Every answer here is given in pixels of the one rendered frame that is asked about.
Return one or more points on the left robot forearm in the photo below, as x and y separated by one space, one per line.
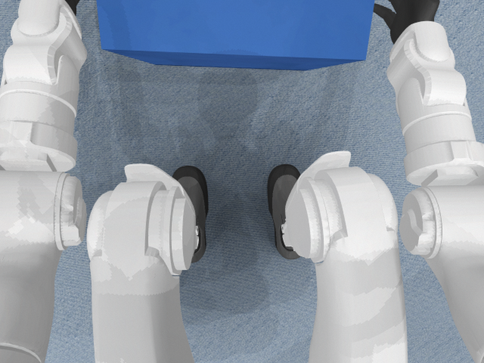
40 87

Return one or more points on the robot left foot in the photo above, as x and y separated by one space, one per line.
194 183

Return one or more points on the right robot forearm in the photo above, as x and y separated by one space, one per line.
432 106

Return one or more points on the right robot upper arm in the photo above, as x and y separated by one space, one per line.
445 225

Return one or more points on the right robot hand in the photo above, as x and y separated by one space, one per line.
407 13

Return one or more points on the left robot upper arm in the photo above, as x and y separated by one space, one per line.
41 214

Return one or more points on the carton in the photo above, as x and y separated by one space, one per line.
251 34

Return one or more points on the robot left shin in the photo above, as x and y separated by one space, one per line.
134 173

